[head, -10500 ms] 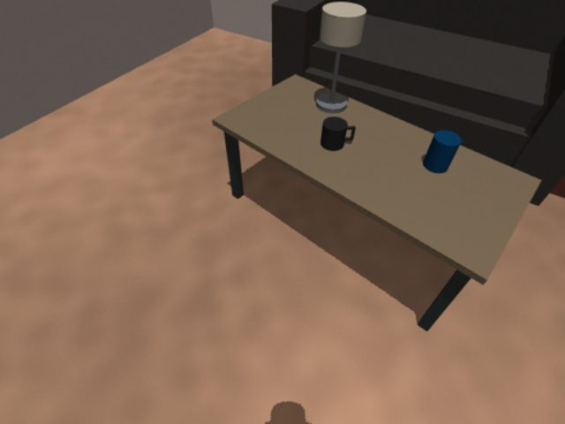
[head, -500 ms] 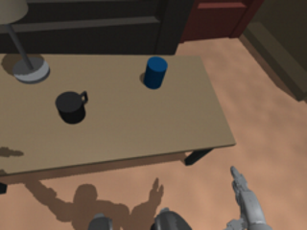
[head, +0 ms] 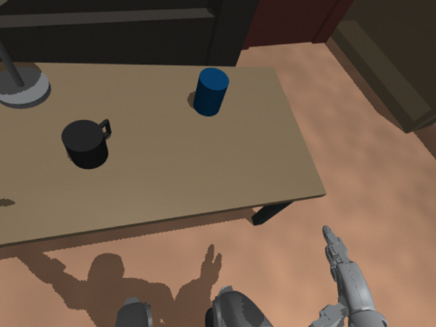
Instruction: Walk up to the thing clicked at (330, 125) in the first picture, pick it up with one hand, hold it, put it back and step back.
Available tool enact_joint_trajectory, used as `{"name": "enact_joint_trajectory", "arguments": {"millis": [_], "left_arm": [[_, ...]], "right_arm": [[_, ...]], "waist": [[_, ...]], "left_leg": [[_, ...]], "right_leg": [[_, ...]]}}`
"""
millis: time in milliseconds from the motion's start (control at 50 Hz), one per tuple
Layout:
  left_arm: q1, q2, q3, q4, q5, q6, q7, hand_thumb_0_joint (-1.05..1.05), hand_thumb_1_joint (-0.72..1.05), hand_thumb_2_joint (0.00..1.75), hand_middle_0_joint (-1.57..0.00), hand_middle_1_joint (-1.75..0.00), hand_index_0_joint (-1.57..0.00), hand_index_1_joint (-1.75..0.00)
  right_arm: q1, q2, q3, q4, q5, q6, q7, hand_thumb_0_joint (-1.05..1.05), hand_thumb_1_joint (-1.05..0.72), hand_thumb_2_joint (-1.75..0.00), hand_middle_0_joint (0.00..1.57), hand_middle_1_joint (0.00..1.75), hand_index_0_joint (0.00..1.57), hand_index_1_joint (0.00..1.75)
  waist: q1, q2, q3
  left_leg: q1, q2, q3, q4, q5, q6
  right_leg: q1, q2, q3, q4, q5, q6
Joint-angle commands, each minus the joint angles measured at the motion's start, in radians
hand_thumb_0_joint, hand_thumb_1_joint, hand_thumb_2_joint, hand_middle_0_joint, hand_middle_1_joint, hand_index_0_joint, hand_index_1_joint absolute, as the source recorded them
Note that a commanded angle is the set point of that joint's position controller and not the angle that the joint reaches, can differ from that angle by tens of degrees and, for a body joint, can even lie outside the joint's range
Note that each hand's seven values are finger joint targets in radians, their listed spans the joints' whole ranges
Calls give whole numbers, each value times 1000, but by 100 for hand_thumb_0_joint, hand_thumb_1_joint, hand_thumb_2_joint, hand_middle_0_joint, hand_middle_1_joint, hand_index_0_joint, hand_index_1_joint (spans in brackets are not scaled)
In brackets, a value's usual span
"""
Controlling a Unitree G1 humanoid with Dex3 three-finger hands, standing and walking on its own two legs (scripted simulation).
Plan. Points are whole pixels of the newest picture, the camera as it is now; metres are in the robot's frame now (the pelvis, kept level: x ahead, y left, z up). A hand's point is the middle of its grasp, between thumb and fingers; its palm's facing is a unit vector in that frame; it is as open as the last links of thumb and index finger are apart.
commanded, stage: go down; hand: left
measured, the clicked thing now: (91, 140) +0.59 +0.20 -0.19
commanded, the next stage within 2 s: none
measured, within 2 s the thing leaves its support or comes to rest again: neither
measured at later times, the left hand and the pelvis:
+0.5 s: hand out of the picture +0.47 +0.39 +0.07, palm faces +0.24 -0.97 +0.00, open 16.8 cm; pelvis -0.01 +0.01 -0.01, yaw -1 degrees
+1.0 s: hand out of the picture +0.48 +0.39 +0.06, palm faces +0.25 -0.97 +0.00, open 16.6 cm; pelvis +0.00 +0.01 -0.01, yaw -1 degrees
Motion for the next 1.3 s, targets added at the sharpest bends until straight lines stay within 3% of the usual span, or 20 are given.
{"name": "enact_joint_trajectory", "arguments": {"millis": [0,120,180,280,400,440,480,560,660,700,780,860,940,1000,1060,1100,1140,1180,1240,1280], "left_arm": [[-315,402,31,-197,-18,-73,6,0,-41,14,-3,-6,-2,-7],[-358,409,12,-202,-4,-67,12,0,-39,14,-2,-6,-2,-7],[-366,405,3,-194,-2,-66,12,0,-42,13,-3,-6,-2,-7],[-385,436,3,-185,8,-66,17,0,-39,13,-2,-6,-2,-7],[-362,434,7,-176,1,-66,12,0,-36,14,-2,-6,-2,-7],[-348,434,11,-168,0,-66,6,0,-36,15,-2,-6,-1,-7],[-369,427,11,-195,0,-68,7,0,-33,16,-1,-6,-1,-7],[-392,458,23,-222,12,-65,16,0,-36,15,-2,-7,-1,-7],[-382,430,4,-196,16,-60,17,0,-34,16,-1,-6,-1,-7],[-394,402,-10,-186,15,-56,15,0,-31,16,-1,-6,0,-6],[-363,399,-25,-143,16,-56,13,0,-33,16,-1,-6,-1,-6],[-351,424,4,-149,9,-65,18,0,-34,16,-1,-6,-1,-7],[-388,464,38,-235,4,-79,20,0,-34,16,-1,-6,-1,-7],[-389,453,26,-240,18,-72,25,0,-35,16,-1,-7,-1,-8],[-388,468,34,-236,16,-64,32,0,-34,16,-1,-6,-1,-7],[-399,452,16,-217,26,-56,28,0,-34,17,-2,-7,-1,-8],[-388,422,-5,-182,33,-50,28,0,-34,17,-1,-7,-1,-8],[-371,427,-6,-150,31,-48,29,0,-35,15,-1,-6,-1,-7],[-368,393,-26,-108,21,-51,20,0,-35,16,-1,-7,-1,-7],[-355,413,-18,-110,19,-56,19,0,-35,15,-1,-7,-1,-7]], "right_arm": [[38,-195,-120,-176,6,-48,-17,0,55,-5,5,5,5,5],[40,-199,-124,-201,6,-48,-17,0,55,-5,5,5,5,5],[42,-201,-125,-192,4,-47,-16,0,55,-5,5,5,5,5],[33,-200,-116,-225,8,-43,-20,0,56,-5,5,5,5,5],[68,-195,-105,-254,9,-45,-14,0,56,-5,5,5,5,5],[70,-213,-129,-252,6,-44,-16,0,56,-5,5,5,5,5],[68,-190,-102,-257,3,-46,-12,0,56,-5,5,5,5,5],[82,-209,-122,-255,1,-39,-13,0,55,-5,5,5,5,5],[75,-206,-122,-254,2,-41,-13,0,56,-5,5,5,5,5],[69,-181,-88,-278,1,-42,-5,0,56,-5,5,5,5,5],[81,-202,-113,-269,3,-40,-4,0,56,-5,5,5,5,5],[85,-212,-124,-329,9,-41,0,0,56,-5,5,5,5,5],[92,-220,-134,-350,6,-46,-3,0,56,-5,5,5,5,5],[116,-190,-108,-293,1,-35,1,0,56,-5,5,5,5,5],[78,-207,-120,-296,3,-36,-1,0,55,-5,5,5,5,5],[76,-215,-131,-305,2,-32,-1,0,55,-5,5,5,5,5],[76,-181,-97,-283,2,-31,2,0,56,-5,5,5,5,5],[59,-206,-121,-295,7,-29,-2,0,56,-5,5,5,5,5],[61,-196,-105,-322,8,-31,1,0,56,-5,5,5,5,5],[80,-217,-129,-333,11,-33,-2,0,56,-5,5,5,5,5]], "waist": [[33,337,-487],[22,372,-471],[16,393,-483],[18,369,-462],[23,387,-489],[16,392,-505],[18,388,-506],[18,421,-522],[5,404,-483],[8,399,-482],[-6,363,-462],[-1,321,-477],[8,395,-549],[12,425,-523],[23,448,-516],[9,433,-505],[5,413,-474],[1,368,-441],[-11,346,-438],[-18,317,-461]], "left_leg": [[500,-9,-13,-125,528,-17],[508,-6,-17,-138,452,-22],[527,1,-24,-134,491,-28],[461,-12,-13,-138,378,-19],[498,-5,-24,-125,472,-27],[529,2,-30,-118,527,-33],[515,-4,-19,-110,506,-26],[556,0,-27,-116,551,-34],[533,-1,-25,-119,509,-32],[537,-1,-25,-116,534,-31],[500,-3,-21,-106,500,-22],[460,-11,-14,-96,476,-12],[536,-8,-16,-96,512,-25],[530,-14,-9,-97,528,-25],[559,-4,-24,-104,575,-35],[555,0,-28,-111,570,-36],[515,-7,-16,-110,519,-25],[467,-12,-13,-115,453,-16],[458,-5,-21,-114,443,-17],[462,-5,-19,-105,467,-14]], "right_leg": [[94,31,-13,-70,320,-69],[57,34,-17,-75,256,-73],[31,36,-22,-67,265,-74],[56,34,-14,-72,227,-74],[37,39,-22,-54,257,-78],[22,42,-26,-51,270,-78],[44,39,-18,-56,280,-75],[33,40,-20,-55,289,-76],[24,40,-19,-63,273,-76],[28,40,-21,-62,286,-77],[21,40,-19,-60,281,-75],[71,39,-12,-55,301,-71],[65,38,-11,-49,301,-72],[67,34,-6,-53,316,-72],[38,37,-14,-47,306,-76],[32,40,-19,-55,301,-77],[48,38,-11,-63,297,-75],[53,38,-9,-68,274,-74],[34,42,-19,-64,261,-75],[51,41,-17,-60,292,-72]]}}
